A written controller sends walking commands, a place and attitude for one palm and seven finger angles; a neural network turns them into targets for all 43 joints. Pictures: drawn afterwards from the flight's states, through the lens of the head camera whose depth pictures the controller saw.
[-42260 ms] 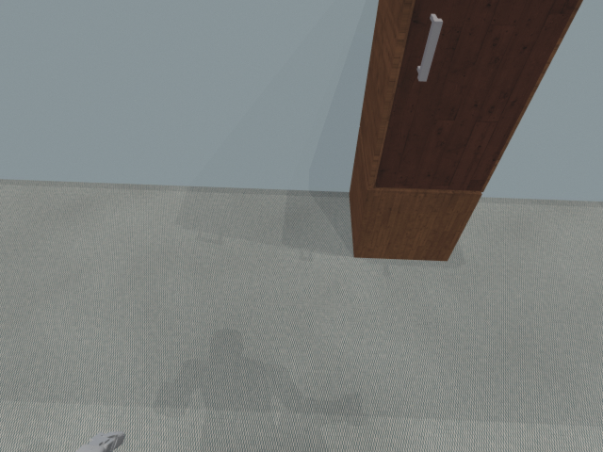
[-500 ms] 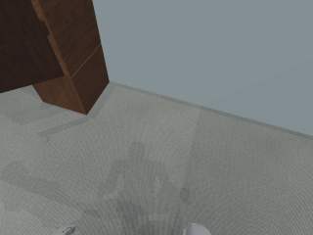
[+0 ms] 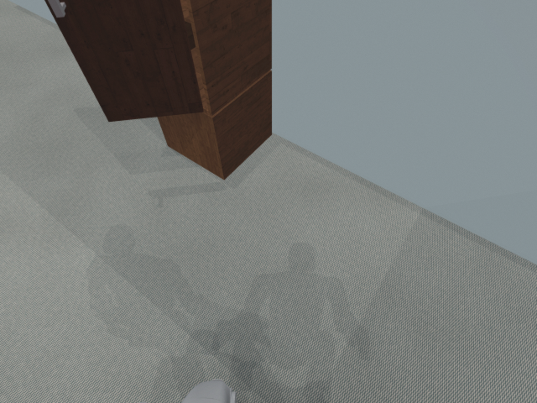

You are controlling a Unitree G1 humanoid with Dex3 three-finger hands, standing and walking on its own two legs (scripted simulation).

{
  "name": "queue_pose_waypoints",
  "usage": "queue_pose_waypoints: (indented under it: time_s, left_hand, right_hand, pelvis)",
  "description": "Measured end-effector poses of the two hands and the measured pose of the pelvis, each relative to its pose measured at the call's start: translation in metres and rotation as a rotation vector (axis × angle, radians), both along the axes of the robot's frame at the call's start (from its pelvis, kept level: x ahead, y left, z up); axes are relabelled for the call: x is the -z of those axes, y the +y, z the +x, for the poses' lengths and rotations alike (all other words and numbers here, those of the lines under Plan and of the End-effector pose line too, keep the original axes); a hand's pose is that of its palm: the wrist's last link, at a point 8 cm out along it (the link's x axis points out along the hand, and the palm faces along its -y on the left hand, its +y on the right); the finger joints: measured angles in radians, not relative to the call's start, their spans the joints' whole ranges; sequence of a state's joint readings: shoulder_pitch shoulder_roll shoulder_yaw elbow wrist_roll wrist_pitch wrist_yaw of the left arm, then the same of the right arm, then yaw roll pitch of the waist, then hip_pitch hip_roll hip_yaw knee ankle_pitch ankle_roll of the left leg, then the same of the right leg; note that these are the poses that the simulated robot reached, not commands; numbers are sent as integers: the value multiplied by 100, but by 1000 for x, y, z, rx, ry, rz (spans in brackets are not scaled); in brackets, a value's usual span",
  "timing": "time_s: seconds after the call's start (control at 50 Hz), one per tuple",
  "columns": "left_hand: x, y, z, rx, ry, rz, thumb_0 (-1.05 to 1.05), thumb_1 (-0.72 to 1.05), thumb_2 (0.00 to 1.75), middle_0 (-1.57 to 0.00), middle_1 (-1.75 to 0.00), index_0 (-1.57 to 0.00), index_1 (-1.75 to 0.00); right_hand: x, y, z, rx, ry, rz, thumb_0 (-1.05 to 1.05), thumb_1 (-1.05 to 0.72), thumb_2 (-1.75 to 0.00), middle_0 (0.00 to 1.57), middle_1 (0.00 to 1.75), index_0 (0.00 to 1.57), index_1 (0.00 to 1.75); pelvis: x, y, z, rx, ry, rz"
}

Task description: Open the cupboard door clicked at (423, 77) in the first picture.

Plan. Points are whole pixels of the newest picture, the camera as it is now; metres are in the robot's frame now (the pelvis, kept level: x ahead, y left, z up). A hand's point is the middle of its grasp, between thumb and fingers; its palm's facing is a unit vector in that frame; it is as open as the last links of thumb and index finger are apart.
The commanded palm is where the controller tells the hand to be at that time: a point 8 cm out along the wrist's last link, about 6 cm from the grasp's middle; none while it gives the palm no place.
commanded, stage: turn to face it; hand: left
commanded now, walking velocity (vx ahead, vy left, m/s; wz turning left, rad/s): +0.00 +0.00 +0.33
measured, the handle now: out of the picture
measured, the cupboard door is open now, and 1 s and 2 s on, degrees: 45 45 45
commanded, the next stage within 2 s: take the last steps up to it in 0.24 s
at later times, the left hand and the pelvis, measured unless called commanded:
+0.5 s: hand out of the picture +0.06 +0.21 -0.17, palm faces +0.18 -0.96 -0.23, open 7.4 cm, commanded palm none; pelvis +0.02 +0.01 -0.01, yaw +8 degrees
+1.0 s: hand out of the picture +0.01 +0.28 -0.19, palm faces +0.37 -0.91 -0.18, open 7.4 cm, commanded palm none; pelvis +0.13 +0.13 -0.02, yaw +17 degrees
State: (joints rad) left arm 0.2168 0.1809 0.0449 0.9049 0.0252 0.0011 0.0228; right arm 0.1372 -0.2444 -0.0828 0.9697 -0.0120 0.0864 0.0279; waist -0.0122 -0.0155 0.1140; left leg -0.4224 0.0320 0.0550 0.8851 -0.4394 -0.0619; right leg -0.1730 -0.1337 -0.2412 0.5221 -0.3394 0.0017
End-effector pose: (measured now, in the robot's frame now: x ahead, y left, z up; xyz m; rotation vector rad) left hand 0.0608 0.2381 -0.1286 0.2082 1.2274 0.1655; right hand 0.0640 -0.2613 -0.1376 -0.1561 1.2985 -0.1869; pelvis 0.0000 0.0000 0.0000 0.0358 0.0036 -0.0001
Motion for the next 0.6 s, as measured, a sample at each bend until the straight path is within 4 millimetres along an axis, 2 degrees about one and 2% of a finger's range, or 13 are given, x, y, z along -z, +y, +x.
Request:
queue_pose_waypoints:
  time_s: [0.12, 0.2, 0.28, 0.38, 0.46, 0.5, 0.54, 0.6]
  left_hand:
    - [30, 37, -47, -115, 99, -20, 0, 91, 90, -21, -30, -20, -30]
    - [28, 51, -57, -158, 143, -15, 0, 91, 90, -20, -30, -20, -30]
    - [17, 55, -49, -175, 106, -21, 0, 91, 90, -20, -30, -19, -30]
    - [9, 46, -34, -178, 52, -25, 0, 91, 90, -20, -30, -19, -30]
    - [5, 30, -22, -168, 15, -26, 0, 91, 90, -20, -30, -19, -30]
    - [7, 22, -19, -167, -14, -17, 0, 91, 90, -20, -30, -20, -30]
    - [7, 15, -23, -190, -25, -15, 0, 90, 90, -20, -30, -20, -30]
    - [1, 6, -37, -239, 2, -26, 0, 90, 90, -20, -30, -20, -30]
  right_hand:
    - [-2, 33, 64, -132, -123, -41, 0, -91, -90, 19, 29, 20, 30]
    - [-12, 53, 78, -176, -163, -48, 0, -90, -90, 20, 29, 20, 30]
    - [-15, 66, 75, -201, -146, -36, 0, -90, -90, 20, 29, 20, 30]
    - [-10, 70, 61, -206, -95, 0, 0, -90, -90, 20, 29, 20, 30]
    - [2, 61, 46, -182, -53, 30, 0, -91, -90, 20, 29, 20, 30]
    - [14, 52, 41, -170, -32, 44, 0, -91, -90, 20, 29, 20, 30]
    - [20, 44, 38, -180, 6, 46, 0, -91, -90, 20, 29, 20, 30]
    - [16, 39, 44, -199, 53, 43, 0, -91, -90, 20, 29, 20, 30]
  pelvis:
    - [17, 22, 5, -59, 2, -24]
    - [12, 30, 6, -75, -1, -37]
    - [3, 33, 7, -100, 3, -49]
    - [-2, 28, 9, -124, 8, -52]
    - [1, 19, 13, -138, 6, -44]
    - [9, 12, 18, -147, 9, -24]
    - [11, 10, 21, -168, -4, -28]
    - [4, 13, 32, -198, -11, -26]
